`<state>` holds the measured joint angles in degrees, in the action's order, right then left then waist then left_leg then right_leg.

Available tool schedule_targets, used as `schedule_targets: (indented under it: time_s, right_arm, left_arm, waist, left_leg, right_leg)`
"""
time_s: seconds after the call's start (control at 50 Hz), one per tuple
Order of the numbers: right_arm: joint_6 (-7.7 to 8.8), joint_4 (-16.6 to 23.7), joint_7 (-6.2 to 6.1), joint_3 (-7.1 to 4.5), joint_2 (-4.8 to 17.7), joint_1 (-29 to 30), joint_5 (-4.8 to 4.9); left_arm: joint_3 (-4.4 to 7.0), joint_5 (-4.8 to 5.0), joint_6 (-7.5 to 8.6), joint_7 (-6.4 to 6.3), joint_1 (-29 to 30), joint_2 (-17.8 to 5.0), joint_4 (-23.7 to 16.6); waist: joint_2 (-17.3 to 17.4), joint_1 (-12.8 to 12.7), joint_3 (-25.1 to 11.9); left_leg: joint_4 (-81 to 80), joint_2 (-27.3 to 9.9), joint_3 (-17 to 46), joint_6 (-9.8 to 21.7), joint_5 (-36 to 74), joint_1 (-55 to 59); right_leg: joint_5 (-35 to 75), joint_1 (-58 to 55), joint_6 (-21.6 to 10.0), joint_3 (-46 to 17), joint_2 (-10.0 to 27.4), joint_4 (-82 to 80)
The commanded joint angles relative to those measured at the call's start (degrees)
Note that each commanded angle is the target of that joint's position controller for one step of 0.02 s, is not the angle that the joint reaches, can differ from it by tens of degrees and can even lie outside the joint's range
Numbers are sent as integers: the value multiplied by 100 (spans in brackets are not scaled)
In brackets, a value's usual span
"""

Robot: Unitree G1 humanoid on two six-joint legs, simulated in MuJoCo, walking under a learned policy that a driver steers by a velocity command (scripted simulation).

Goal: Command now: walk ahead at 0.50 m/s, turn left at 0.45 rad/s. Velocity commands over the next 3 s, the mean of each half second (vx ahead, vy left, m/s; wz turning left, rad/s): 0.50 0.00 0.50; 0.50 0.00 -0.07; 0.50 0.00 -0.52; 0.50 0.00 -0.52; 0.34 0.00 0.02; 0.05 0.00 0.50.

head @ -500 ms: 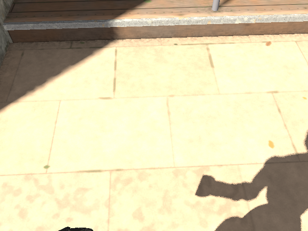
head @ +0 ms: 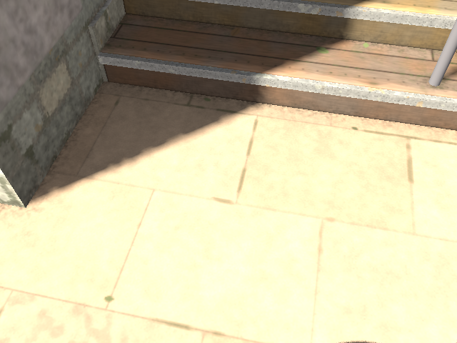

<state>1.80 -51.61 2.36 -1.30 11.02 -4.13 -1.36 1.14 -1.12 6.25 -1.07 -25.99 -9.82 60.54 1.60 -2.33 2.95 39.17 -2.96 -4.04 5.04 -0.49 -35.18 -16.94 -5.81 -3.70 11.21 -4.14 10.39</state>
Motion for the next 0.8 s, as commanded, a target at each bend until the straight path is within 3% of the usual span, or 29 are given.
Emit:
schedule_targets:
  time_s: [0.02, 0.06, 0.08, 0.1, 0.12, 0.14, 0.16, 0.18, 0.2, 0.22, 0.26, 0.32, 0.38, 0.44, 0.54, 0.58, 0.6, 0.62, 0.64, 0.66, 0.68, 0.7, 0.72, 0.74, 0.76, 0.8]
  right_arm:
    - [88, 485, -3, -54, 292, 473, -21]
    - [93, 352, -52, -136, 411, -64, -39]
    - [115, 186, -69, -209, 519, -617, -46]
    - [151, -63, -93, -324, 721, -1435, -103]
    - [156, -180, -162, -511, 1266, -2220, -173]
    - [66, -27, -178, -616, 1643, -1959, -54]
    - [2, -62, -179, -596, 1543, -1868, 79]
    - [5, -37, -209, -540, 1316, -1531, 93]
    - [28, -32, -207, -473, 1017, -1290, 84]
    - [74, -7, -232, -428, 887, -1128, 108]
    - [186, 16, -245, -382, 838, -1104, 145]
    - [249, -24, -240, -432, 1090, -1423, 152]
    - [214, -44, -229, -430, 1087, -1850, 142]
    - [216, -99, -245, -396, 1026, -2207, 134]
    - [239, -218, -333, -326, 988, -2623, 46]
    - [258, -216, -377, -331, 1092, -2527, 14]
    - [275, -188, -388, -335, 1152, -2356, 11]
    - [296, -180, -383, -345, 1223, -2253, 7]
    - [307, -192, -349, -346, 1259, -2166, 0]
    - [335, -123, -341, -322, 1218, -2079, 16]
    - [361, 17, -312, -220, 733, -2609, 162]
    - [354, -98, -301, -258, 907, -2848, 170]
    - [334, -18, -297, -282, 1078, -2350, -12]
    - [356, 121, -251, -261, 1032, -1801, -65]
    - [356, 215, -214, -238, 909, -1571, -66]
    - [251, 282, -169, -191, 755, -1594, -135]
  left_arm:
    - [150, -19, -13, -106, -354, -853, -69]
    - [194, -37, -73, -148, -231, -1000, -89]
    - [220, -45, -123, -143, -171, -1079, -122]
    - [236, -22, -159, -123, -75, -1136, -203]
    - [205, 4, -137, -83, 19, -1009, -447]
    - [179, 115, -73, 46, 10, -635, -834]
    - [240, 12, -2, 76, 664, -1026, -978]
    - [223, 78, 78, 105, 984, -958, -1130]
    - [226, 80, 94, 90, 924, -917, -1083]
    - [230, -19, 0, 81, 941, -861, -1117]
    - [211, -166, -244, 116, 777, -728, -1121]
    - [210, -168, -396, 162, 1241, -717, -1373]
    - [214, -135, -426, 175, 2050, -791, -1692]
    - [173, -114, -417, 219, 2495, -765, -1853]
    - [80, -65, -327, 282, 3240, -742, -2156]
    - [90, -45, -275, 281, 3146, -833, -2205]
    - [117, -38, -248, 260, 2812, -902, -2125]
    - [171, -29, -221, 214, 2324, -1018, -1974]
    - [236, -14, -178, 152, 1522, -1130, -1718]
    - [317, -105, -133, 54, 650, -1342, -1518]
    - [459, -236, -130, 2, -38, -1929, -1481]
    - [490, -90, -245, 82, 75, -1791, -1334]
    - [416, 40, -287, 142, 675, -1437, -1440]
    - [341, 67, -285, 180, 1093, -1125, -1510]
    - [289, 24, -266, 192, 1177, -967, -1454]
    - [249, 29, -190, 182, 1036, -895, -1254]
  waist:
    - [-530, 101, 320]
    - [-677, 361, -49]
    - [-705, 573, -365]
    - [-599, 947, -781]
    - [-16, 1258, -1391]
    - [1356, 833, -1777]
    - [213, 905, -1308]
    - [9, 732, -719]
    - [-458, 433, -261]
    - [-511, 230, -133]
    - [-316, 43, -205]
    - [-107, 97, -111]
    - [59, 388, 8]
    - [169, 596, -43]
    - [236, 859, 89]
    - [290, 714, 116]
    - [316, 511, 47]
    - [355, 300, -163]
    - [223, -68, -551]
    - [-79, -470, -1143]
    - [-1103, -370, -2037]
    - [-1572, -198, -2064]
    - [-769, 29, -957]
    - [-285, 62, -445]
    - [-199, 175, -111]
    - [-428, 397, -114]
  left_leg:
    - [-362, 244, -340, 236, -515, 116]
    - [-440, 617, -560, 486, -1115, 840]
    - [-621, 808, -600, 639, -1273, 1449]
    - [-1054, 819, -353, 858, -1144, 2603]
    - [-1237, -371, 1222, 1271, -1563, 3979]
    - [-2110, -1795, 4557, 2222, -1418, 5360]
    - [-2324, -1603, 4119, 2055, -1229, 5073]
    - [-2430, -1489, 3395, 1838, -866, 4385]
    - [-2572, -1238, 2894, 1564, -138, 3583]
    - [-2620, -936, 2484, 1374, 281, 3081]
    - [-2686, -602, 2060, 1253, 761, 2665]
    - [-2802, -354, 1861, 1157, 921, 2475]
    - [-2816, -269, 1976, 934, 901, 2735]
    - [-2725, -254, 1907, 722, 1227, 3248]
    - [-2525, -444, 1928, 674, 1884, 3987]
    - [-2365, -599, 1952, 618, 2323, 4120]
    - [-2153, -598, 1859, 517, 2873, 4035]
    - [-1714, -563, 1794, 432, 3650, 3979]
    - [-829, -380, 1626, 348, 3977, 3897]
    - [383, -219, 1472, 282, 2949, 3201]
    - [2390, 498, 1028, 60, 367, 1695]
    - [3498, 1095, 823, -12, -2858, 471]
    - [3721, 599, 977, 44, -2389, -49]
    - [3440, 344, 899, 18, -1935, -67]
    - [3099, 159, 839, -22, -1770, 40]
    - [2565, -2, 758, -187, -1696, 456]
  right_leg:
    - [4647, -105, -360, -222, 1816, 381]
    - [6157, -259, -336, -41, 1863, 1390]
    - [6334, -181, -329, 24, 1861, 2271]
    - [5641, 427, -231, 115, 1778, 3506]
    - [3433, 1734, -75, 180, 1547, 5383]
    - [-1327, 4198, 247, -316, 76, 7448]
    - [-903, 4922, 151, -1285, 466, 7431]
    - [-365, 4975, 137, -1319, 721, 7034]
    - [-129, 4619, 173, -1296, 905, 6450]
    - [-113, 4263, 257, -1337, 1031, 6041]
    - [-98, 3812, 419, -1279, 1054, 5602]
    - [390, 4027, 606, -1121, 1044, 4955]
    - [1061, 4472, 694, -1087, 1002, 4183]
    - [1602, 4607, 618, -1057, 918, 3534]
    - [1677, 4529, 364, -902, 682, 2599]
    - [1427, 4141, 173, -930, 593, 2247]
    - [1218, 3603, 54, -910, 478, 2044]
    - [965, 2922, -56, -850, 285, 1953]
    - [1027, 2010, -186, -788, 151, 1643]
    - [833, 695, -366, -1290, 664, 1574]
    - [380, -995, -998, -3531, 2188, 1625]
    - [126, -1186, -1517, -5521, 2722, 673]
    - [-482, -292, -1439, -5031, 2464, 453]
    - [-230, 443, -1342, -4256, 2220, 346]
    - [448, 989, -1217, -3727, 1930, 218]
    - [1251, 1484, -1035, -3142, 1536, 100]
